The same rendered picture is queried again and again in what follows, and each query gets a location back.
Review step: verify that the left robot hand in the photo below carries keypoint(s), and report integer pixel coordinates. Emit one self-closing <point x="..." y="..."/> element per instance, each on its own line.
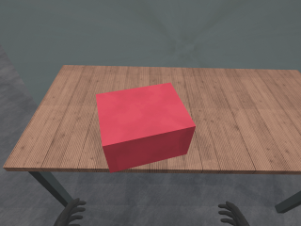
<point x="66" y="215"/>

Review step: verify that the carton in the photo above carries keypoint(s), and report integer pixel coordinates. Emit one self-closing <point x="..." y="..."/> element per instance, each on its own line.
<point x="143" y="125"/>

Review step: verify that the right robot hand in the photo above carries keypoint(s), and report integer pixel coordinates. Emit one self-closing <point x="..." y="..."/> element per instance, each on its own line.
<point x="234" y="212"/>

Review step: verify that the table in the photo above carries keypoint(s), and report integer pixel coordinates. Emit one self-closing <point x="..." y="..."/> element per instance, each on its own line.
<point x="248" y="121"/>

